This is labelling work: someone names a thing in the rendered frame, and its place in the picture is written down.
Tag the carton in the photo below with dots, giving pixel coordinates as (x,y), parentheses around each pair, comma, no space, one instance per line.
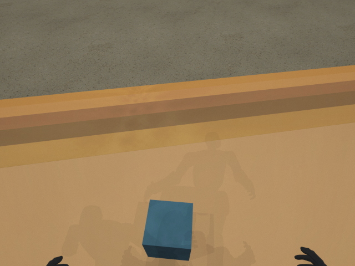
(168,230)

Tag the robot right hand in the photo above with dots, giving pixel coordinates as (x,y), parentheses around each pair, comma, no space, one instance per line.
(310,256)

